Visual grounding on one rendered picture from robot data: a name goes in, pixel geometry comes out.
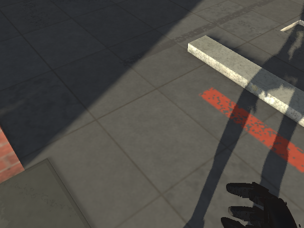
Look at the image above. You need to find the right robot hand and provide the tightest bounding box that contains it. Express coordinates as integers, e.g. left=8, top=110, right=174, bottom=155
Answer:
left=220, top=181, right=301, bottom=228

